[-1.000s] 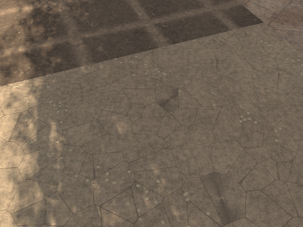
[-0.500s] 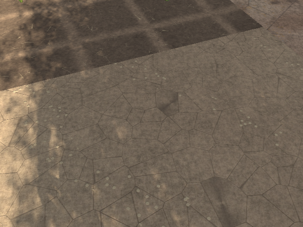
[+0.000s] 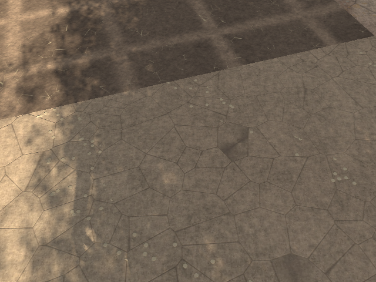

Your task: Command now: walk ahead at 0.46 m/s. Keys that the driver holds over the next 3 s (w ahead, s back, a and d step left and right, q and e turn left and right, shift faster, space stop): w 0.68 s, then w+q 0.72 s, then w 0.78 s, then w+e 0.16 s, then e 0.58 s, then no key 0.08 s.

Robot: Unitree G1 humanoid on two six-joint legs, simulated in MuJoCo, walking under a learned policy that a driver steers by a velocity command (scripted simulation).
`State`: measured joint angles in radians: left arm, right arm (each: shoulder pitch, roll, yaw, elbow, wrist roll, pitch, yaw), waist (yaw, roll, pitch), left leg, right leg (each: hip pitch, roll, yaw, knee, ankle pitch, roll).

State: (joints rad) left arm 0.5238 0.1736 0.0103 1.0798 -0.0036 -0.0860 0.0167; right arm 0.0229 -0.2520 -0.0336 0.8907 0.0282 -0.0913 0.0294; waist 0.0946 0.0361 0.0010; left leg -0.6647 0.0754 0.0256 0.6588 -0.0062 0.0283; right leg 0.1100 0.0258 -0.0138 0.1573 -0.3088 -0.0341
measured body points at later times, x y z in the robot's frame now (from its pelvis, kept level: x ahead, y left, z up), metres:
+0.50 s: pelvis +0.29 +0.04 +0.01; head +0.31 +0.04 +0.46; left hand +0.47 +0.29 -0.10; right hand +0.27 -0.22 -0.14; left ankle +0.23 +0.13 -0.74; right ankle +0.49 -0.13 -0.68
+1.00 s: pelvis +0.59 -0.02 +0.01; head +0.60 -0.02 +0.46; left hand +0.58 +0.25 -0.13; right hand +0.74 -0.27 -0.12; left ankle +0.73 +0.18 -0.67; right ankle +0.54 -0.11 -0.74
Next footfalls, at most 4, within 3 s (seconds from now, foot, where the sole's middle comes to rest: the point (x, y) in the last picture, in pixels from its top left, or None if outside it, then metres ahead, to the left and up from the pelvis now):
0.12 left None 0.27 0.13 -0.78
0.66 right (251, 257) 0.58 -0.11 -0.78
1.22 left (185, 187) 0.86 0.16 -0.78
1.72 right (209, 125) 1.21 0.08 -0.78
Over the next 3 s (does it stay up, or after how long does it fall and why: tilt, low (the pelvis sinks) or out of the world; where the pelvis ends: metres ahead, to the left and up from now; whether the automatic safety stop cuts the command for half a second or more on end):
stays up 1.49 0.34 0.00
